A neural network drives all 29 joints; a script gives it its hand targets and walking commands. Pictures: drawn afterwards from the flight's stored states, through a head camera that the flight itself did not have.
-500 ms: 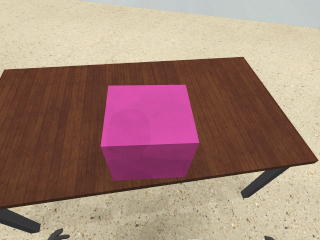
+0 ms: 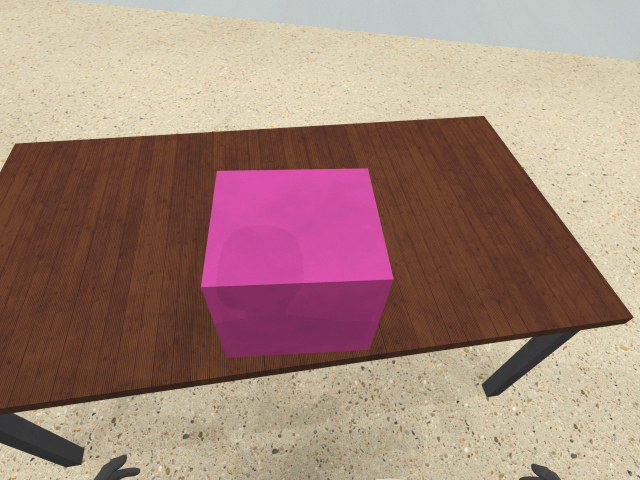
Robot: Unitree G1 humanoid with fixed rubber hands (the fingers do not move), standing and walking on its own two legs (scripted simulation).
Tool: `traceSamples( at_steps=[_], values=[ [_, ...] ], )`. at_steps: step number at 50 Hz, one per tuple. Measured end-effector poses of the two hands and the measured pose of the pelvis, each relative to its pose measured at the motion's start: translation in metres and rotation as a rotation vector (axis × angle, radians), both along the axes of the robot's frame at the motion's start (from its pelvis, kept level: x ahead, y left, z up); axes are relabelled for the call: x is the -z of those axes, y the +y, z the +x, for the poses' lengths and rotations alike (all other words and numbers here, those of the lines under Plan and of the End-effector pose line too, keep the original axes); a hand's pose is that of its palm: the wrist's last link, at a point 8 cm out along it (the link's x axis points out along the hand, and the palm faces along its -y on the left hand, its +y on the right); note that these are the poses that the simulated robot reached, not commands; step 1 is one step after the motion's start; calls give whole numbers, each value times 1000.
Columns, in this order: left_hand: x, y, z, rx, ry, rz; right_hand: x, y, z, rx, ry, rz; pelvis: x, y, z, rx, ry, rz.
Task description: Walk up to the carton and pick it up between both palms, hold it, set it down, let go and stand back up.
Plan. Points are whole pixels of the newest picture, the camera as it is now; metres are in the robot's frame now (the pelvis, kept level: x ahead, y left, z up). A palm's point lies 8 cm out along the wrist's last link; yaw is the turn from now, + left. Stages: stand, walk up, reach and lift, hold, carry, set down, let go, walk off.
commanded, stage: walk up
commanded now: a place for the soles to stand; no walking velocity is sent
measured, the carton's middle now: (296, 264) +0.47 +0.04 -0.08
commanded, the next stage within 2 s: reach and lift in 0.18 s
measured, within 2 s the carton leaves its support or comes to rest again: neither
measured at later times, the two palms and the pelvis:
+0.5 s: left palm (114, 453) +0.18 +0.26 -0.08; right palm (530, 476) +0.15 -0.27 -0.11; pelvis +0.00 -0.02 -0.01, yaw +0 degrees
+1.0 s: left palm out of the picture +0.14 +0.27 -0.08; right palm out of the picture +0.13 -0.23 -0.08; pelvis -0.02 +0.00 +0.00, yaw +0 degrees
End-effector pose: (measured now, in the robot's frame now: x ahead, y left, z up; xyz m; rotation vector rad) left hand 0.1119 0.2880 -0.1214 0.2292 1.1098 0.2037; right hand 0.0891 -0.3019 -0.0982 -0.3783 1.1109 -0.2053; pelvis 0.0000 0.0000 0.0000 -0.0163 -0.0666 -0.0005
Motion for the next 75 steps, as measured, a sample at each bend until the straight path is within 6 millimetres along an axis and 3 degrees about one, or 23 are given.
traceSamples(
  at_steps=[14,21,27,31,37,43,49,59,75],
  values=[
    [-2,0,6,-25,64,15,0,4,13,-23,-62,35,1,-1,0,1,2,3],
    [-24,-15,48,-18,21,44,8,24,54,-67,-180,145,7,-11,0,0,-14,16],
    [-42,-25,72,24,-91,34,8,34,59,-75,-222,180,7,-16,2,-1,-11,17],
    [-40,-24,65,36,-97,21,5,34,48,-66,-234,160,5,-15,1,-1,-8,14],
    [-34,-15,35,40,-94,16,-4,41,28,-72,-257,143,1,-7,-4,-1,-6,3],
    [-34,-5,20,37,-141,39,-12,54,23,-91,-311,149,0,1,-13,-1,-18,-8],
    [-40,-13,29,87,-234,51,-18,69,34,-117,-370,190,0,3,-18,-1,-25,-12],
    [-54,-32,50,111,-378,33,-30,64,63,-156,-458,195,-2,0,-13,-1,-11,-8],
    [-67,-34,72,102,-564,4,-45,73,90,-100,-635,255,-6,-1,5,0,25,-8]
  ],
)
